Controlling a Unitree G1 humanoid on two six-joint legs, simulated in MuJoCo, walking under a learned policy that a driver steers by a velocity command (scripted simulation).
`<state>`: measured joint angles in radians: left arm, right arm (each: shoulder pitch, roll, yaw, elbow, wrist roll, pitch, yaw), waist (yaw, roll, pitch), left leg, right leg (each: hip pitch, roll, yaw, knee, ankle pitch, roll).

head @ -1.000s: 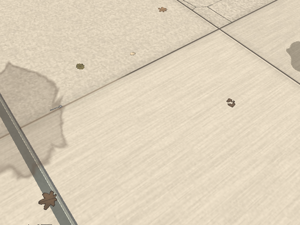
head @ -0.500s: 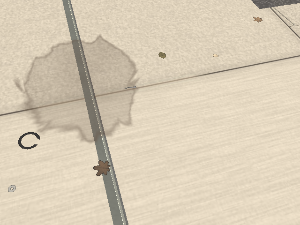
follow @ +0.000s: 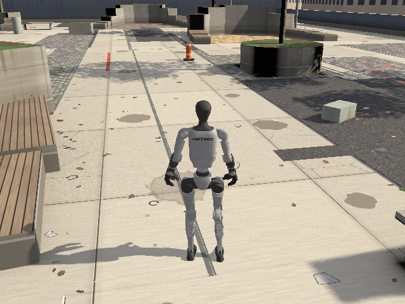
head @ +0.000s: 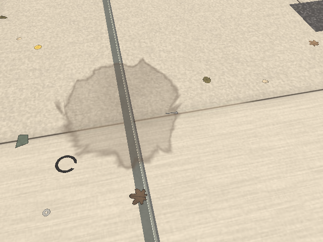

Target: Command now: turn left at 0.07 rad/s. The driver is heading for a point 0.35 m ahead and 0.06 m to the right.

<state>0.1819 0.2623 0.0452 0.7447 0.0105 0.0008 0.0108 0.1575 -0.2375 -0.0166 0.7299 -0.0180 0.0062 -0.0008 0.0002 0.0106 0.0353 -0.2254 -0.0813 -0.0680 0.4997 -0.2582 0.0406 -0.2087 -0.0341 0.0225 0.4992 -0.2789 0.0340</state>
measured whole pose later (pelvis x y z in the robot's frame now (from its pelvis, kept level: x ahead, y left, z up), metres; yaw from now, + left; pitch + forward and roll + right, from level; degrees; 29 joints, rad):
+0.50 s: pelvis +0.07 +0.00 +0.00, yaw +0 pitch +1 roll +0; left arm 0.30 0.28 0.03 0.78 -0.03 -0.06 0.01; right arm 0.35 -0.25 -0.06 0.84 0.01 -0.09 0.02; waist -0.03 -0.03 0.00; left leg -0.16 -0.05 0.00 0.49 -0.34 0.06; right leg -0.35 0.00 0.05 0.98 -0.45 -0.03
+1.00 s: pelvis +0.26 -0.05 +0.00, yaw +1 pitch +0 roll -1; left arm 0.12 0.24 0.02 0.76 0.03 -0.06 -0.03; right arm 0.27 -0.28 -0.04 0.84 0.00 0.01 -0.04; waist -0.01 0.03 0.07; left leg -0.41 0.04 -0.06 1.02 -0.46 -0.06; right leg -0.37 0.05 -0.06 0.43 -0.07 -0.07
